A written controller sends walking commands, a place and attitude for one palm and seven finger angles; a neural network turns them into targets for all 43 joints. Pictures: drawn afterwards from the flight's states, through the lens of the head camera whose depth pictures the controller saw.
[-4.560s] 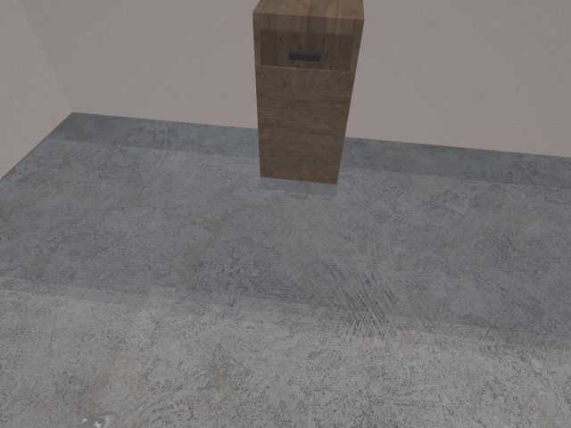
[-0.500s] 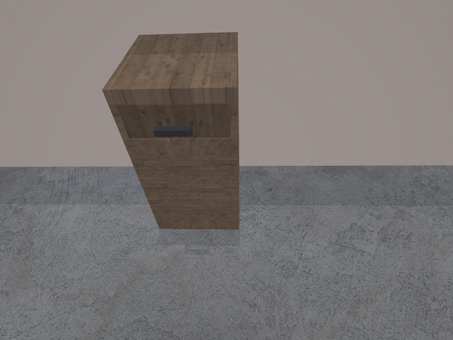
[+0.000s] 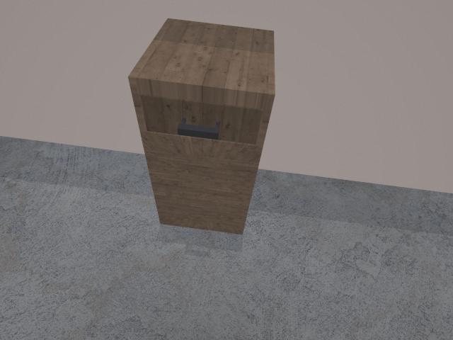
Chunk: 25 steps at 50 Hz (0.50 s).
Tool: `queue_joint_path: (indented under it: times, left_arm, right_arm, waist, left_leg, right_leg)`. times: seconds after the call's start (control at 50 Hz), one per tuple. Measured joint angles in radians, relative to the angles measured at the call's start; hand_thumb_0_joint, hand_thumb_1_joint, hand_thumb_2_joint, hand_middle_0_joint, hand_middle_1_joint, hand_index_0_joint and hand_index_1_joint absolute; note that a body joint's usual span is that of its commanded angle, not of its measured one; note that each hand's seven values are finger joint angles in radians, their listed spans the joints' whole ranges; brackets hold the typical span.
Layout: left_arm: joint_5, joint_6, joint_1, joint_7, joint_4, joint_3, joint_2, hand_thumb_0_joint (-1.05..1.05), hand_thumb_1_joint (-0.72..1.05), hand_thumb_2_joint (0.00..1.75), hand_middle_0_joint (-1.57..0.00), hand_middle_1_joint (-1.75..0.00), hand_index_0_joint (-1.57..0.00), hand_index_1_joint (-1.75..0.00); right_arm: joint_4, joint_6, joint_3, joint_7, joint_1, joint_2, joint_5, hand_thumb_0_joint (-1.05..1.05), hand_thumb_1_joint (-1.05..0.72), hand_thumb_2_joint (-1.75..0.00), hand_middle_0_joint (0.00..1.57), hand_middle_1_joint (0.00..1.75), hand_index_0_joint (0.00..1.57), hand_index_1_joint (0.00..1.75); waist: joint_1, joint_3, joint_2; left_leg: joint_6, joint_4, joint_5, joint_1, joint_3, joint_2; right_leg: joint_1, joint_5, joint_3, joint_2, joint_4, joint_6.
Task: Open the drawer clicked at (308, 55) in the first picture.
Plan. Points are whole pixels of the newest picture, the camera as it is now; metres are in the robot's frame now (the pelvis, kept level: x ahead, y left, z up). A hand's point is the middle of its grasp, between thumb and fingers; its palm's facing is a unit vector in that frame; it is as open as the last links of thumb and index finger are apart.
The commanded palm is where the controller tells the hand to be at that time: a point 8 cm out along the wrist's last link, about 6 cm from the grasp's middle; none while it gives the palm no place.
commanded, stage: take the last steps up to it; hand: left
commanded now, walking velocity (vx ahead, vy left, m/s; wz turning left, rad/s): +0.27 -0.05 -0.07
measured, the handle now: (199, 127) +0.71 +0.15 -0.08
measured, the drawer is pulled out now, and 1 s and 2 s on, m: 0.00 0.00 0.00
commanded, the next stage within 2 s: come to a stop and stand still in 0.34 s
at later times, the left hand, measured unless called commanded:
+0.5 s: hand (182, 283) +0.26 +0.12 -0.16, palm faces -0.03 -0.98 -0.21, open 7.4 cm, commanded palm none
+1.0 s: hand (143, 310) +0.20 +0.19 -0.18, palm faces +0.06 -0.98 -0.20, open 7.4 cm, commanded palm none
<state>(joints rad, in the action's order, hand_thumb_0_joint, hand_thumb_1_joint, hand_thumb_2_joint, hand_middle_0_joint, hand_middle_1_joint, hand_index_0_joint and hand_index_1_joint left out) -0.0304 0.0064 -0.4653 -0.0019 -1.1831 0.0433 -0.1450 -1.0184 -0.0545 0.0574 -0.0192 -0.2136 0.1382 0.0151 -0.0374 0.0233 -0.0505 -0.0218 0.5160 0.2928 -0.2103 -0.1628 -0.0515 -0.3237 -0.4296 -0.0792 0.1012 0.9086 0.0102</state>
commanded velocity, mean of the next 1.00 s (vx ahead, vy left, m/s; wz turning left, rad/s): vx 0.00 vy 0.02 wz -0.02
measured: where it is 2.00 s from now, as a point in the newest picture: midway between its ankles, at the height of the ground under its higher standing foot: outside the picture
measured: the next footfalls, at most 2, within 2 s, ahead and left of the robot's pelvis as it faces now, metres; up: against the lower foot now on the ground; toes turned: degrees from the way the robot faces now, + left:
right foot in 0.38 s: +0.27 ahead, -0.14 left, +0.00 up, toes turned -10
left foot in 0.88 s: +0.21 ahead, +0.10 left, +0.00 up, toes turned +2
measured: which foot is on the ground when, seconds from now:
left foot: down 0.00-0.38, up 0.40-0.86, down 0.88-1.00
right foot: up 0.00-0.36, down 0.38-0.90, up 0.92-1.00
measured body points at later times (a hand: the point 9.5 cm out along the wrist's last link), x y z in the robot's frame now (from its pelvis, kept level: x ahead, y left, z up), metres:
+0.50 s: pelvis +0.16 -0.05 -0.01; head +0.19 -0.08 +0.44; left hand +0.27 +0.17 -0.15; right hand +0.08 -0.26 -0.18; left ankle +0.06 +0.08 -0.66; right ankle +0.23 -0.13 -0.74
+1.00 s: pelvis +0.17 +0.00 +0.00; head +0.20 +0.02 +0.45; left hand +0.20 +0.24 -0.16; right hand +0.25 -0.23 -0.14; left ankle +0.17 +0.10 -0.74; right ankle +0.18 -0.13 -0.70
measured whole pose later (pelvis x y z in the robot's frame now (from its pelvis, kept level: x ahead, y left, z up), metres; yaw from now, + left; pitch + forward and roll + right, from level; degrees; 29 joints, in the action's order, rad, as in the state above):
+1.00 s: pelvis +0.17 +0.00 +0.00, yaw -2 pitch +0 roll +0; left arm -0.02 0.05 -0.21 0.03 -1.05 0.06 -0.21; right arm -1.00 0.03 0.02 -0.03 -0.16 0.14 0.02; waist -0.04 0.06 -0.06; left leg -0.04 0.49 0.27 -0.22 -0.07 0.00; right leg -0.39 -0.42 -0.03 0.04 0.81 0.00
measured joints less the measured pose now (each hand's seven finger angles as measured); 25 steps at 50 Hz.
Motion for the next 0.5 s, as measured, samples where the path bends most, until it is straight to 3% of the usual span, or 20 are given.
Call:
queue_joint_path:
  times: [0.06, 0.14, 0.24, 0.34, 0.38, 0.44, 0.5]
  left_arm:
    - [-0.002, -0.003, 0.058, -0.007, 0.019, 0.011, -0.026, 0.01, 0.91, 0.90, -0.20, -0.30, -0.19, -0.30]
    - [0.001, -0.011, 0.153, -0.008, 0.076, 0.021, -0.054, 0.01, 0.92, 0.90, -0.20, -0.30, -0.19, -0.30]
    - [0.007, -0.011, 0.263, -0.011, 0.134, 0.021, -0.058, 0.01, 0.92, 0.90, -0.19, -0.30, -0.19, -0.30]
    - [0.010, -0.020, 0.334, -0.014, 0.168, 0.015, -0.045, 0.01, 0.92, 0.90, -0.19, -0.30, -0.19, -0.30]
    - [0.007, -0.041, 0.345, -0.014, 0.178, 0.011, -0.043, 0.01, 0.92, 0.90, -0.19, -0.30, -0.19, -0.30]
    - [0.013, -0.069, 0.358, -0.007, 0.182, 0.007, -0.024, 0.01, 0.92, 0.90, -0.20, -0.30, -0.19, -0.30]
    - [0.018, -0.058, 0.341, 0.007, 0.169, -0.002, 0.002, 0.00, 0.91, 0.90, -0.20, -0.30, -0.19, -0.30]
  right_arm:
    - [-0.009, -0.010, -0.007, -0.011, -0.034, 0.001, 0.001, -0.01, -0.95, -0.90, 0.20, 0.30, 0.21, 0.30]
    - [-0.052, -0.011, -0.021, -0.013, -0.101, -0.012, -0.002, -0.01, -0.94, -0.90, 0.20, 0.29, 0.20, 0.30]
    - [-0.102, 0.001, -0.026, -0.009, -0.174, -0.031, 0.004, 0.00, -0.92, -0.90, 0.20, 0.29, 0.20, 0.30]
    - [-0.131, 0.016, -0.021, -0.005, -0.215, -0.031, 0.011, 0.01, -0.91, -0.90, 0.20, 0.30, 0.20, 0.30]
    - [-0.142, 0.021, -0.020, -0.002, -0.232, -0.030, 0.006, 0.01, -0.91, -0.90, 0.20, 0.30, 0.21, 0.30]
    - [-0.146, 0.042, -0.018, 0.003, -0.199, -0.018, -0.008, 0.01, -0.90, -0.90, 0.20, 0.30, 0.20, 0.30]
    - [-0.128, 0.051, -0.011, 0.000, -0.151, -0.001, -0.007, 0.01, -0.91, -0.90, 0.20, 0.29, 0.20, 0.30]
  waist:
    - [0.020, -0.002, -0.005]
    - [0.024, -0.002, -0.009]
    - [0.045, 0.011, 0.007]
    - [0.084, 0.041, 0.040]
    - [0.088, 0.048, 0.053]
    - [0.087, 0.079, 0.079]
    - [0.080, 0.078, 0.090]
  left_leg:
    - [-0.002, -0.086, -0.019, 0.072, -0.011, 0.016]
    - [-0.002, -0.174, -0.031, 0.152, -0.016, 0.035]
    - [0.015, -0.211, -0.002, 0.222, -0.017, 0.040]
    - [0.055, -0.151, 0.088, 0.262, -0.031, 0.012]
    - [0.066, -0.036, 0.161, 0.238, -0.028, -0.016]
    - [0.023, 0.399, 0.230, 0.059, 0.065, -0.033]
    - [0.012, 0.615, 0.153, -0.099, 0.107, -0.030]
  right_leg:
    - [-0.110, 0.095, 0.000, 0.004, 0.129, -0.002]
    - [-0.205, 0.189, 0.006, 0.013, 0.138, -0.018]
    - [-0.224, 0.230, 0.001, 0.020, -0.029, -0.018]
    - [-0.151, 0.221, -0.026, -0.008, -0.238, 0.010]
    - [-0.095, 0.261, -0.041, -0.031, -0.312, 0.035]
    - [-0.087, 0.215, -0.063, -0.058, -0.255, 0.065]
    - [-0.024, 0.223, -0.078, -0.081, -0.330, 0.062]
